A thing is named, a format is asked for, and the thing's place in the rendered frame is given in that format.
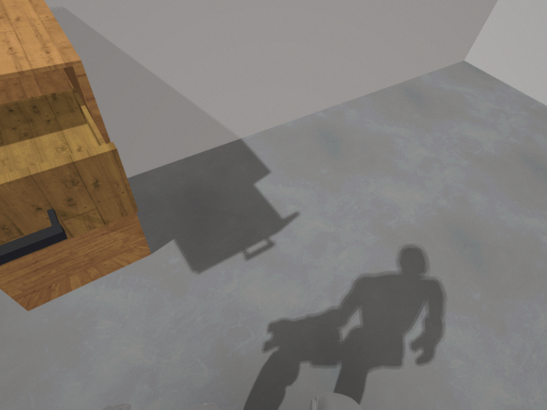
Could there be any cabinet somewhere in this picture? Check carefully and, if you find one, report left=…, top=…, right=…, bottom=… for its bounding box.
left=0, top=0, right=151, bottom=311

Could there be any drawer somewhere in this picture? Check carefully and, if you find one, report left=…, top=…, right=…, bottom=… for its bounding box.
left=0, top=88, right=138, bottom=267

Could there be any handle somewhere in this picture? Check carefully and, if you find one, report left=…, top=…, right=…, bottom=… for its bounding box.
left=0, top=208, right=68, bottom=266

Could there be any right robot thigh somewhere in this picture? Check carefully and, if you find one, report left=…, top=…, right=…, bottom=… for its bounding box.
left=309, top=392, right=362, bottom=410

